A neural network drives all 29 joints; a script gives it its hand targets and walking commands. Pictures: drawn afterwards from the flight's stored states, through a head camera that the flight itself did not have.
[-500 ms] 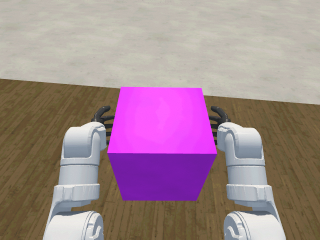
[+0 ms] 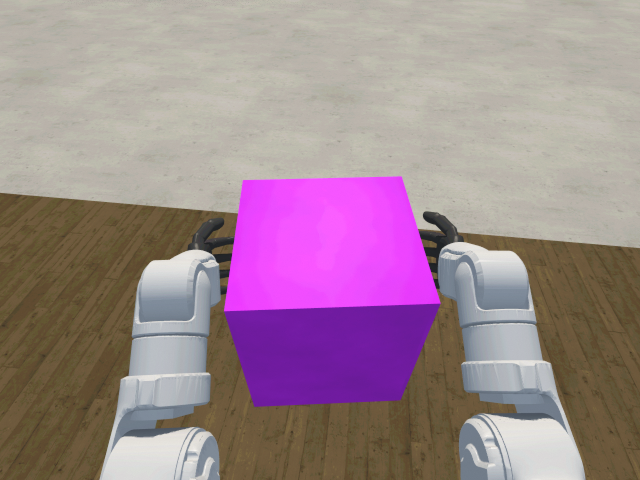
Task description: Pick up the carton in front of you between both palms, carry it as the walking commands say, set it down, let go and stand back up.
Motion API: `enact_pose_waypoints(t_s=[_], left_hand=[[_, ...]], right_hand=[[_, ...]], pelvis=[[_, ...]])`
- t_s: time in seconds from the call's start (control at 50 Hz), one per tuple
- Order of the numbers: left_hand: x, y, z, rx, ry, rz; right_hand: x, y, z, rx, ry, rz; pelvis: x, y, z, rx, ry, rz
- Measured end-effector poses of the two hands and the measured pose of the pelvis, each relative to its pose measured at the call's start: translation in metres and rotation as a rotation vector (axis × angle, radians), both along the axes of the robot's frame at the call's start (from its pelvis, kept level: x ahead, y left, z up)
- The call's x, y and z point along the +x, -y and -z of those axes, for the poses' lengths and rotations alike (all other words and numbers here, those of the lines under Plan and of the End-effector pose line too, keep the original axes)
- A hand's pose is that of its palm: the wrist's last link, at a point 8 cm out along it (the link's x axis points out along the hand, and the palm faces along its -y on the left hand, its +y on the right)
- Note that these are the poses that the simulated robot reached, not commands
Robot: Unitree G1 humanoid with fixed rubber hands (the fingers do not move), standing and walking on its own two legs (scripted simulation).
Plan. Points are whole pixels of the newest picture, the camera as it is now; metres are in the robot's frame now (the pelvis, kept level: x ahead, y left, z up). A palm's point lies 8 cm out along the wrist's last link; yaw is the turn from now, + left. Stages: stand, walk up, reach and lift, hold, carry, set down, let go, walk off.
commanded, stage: carry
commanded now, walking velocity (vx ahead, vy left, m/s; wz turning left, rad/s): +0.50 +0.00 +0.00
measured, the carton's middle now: (325, 295) +0.36 +0.00 +0.03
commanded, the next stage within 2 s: none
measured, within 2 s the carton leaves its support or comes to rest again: neither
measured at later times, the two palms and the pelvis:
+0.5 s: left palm (218, 142) +0.65 +0.18 +0.09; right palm (388, 138) +0.65 -0.12 +0.10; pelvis +0.30 +0.03 -0.03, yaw -2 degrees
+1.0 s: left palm (255, 73) +0.95 +0.15 +0.08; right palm (385, 73) +0.94 -0.15 +0.08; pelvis +0.59 +0.01 -0.06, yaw +0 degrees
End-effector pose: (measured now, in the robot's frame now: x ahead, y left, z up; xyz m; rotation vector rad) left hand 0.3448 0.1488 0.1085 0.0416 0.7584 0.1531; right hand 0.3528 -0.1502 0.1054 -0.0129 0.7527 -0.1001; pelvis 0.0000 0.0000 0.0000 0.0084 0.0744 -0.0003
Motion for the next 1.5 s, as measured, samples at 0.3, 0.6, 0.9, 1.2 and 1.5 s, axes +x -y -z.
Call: enact_pose_waypoints(t_s=[0.3, 0.6, 0.9, 1.2, 1.5], left_hand=[[0.161, -0.016, -0.015, -0.025, 0.070, -0.045], [0.356, -0.024, 0.038, -0.032, -0.056, 0.089], [0.535, -0.007, 0.015, -0.056, 0.094, 0.048], [0.680, -0.010, 0.062, -0.004, -0.046, -0.043], [0.888, -0.035, 0.051, -0.025, 0.094, -0.006]], right_hand=[[0.165, -0.016, -0.012, 0.027, 0.069, 0.006], [0.326, -0.024, 0.030, -0.043, -0.056, 0.088], [0.513, -0.006, 0.005, -0.013, 0.094, 0.093], [0.692, -0.010, 0.060, -0.011, -0.046, -0.030], [0.885, -0.034, 0.046, -0.010, 0.094, 0.028]], pelvis=[[0.158, -0.001, -0.011, 0.009, -0.026, 0.008], [0.344, -0.040, 0.017, -0.032, -0.004, 0.026], [0.521, -0.023, 0.025, -0.012, -0.024, 0.003], [0.686, 0.008, 0.043, 0.014, -0.008, -0.007], [0.887, -0.025, 0.075, -0.030, -0.002, 0.036]])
